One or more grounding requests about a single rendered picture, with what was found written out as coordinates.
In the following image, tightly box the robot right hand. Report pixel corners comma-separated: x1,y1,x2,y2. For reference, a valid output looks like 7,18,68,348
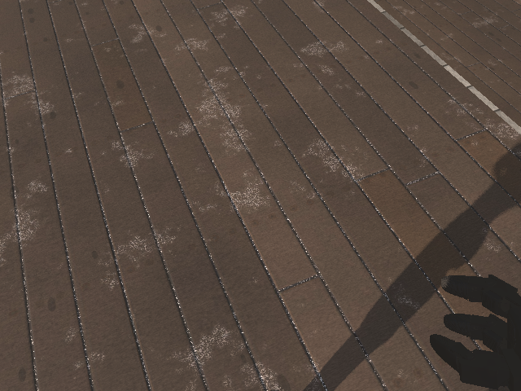
430,275,521,391

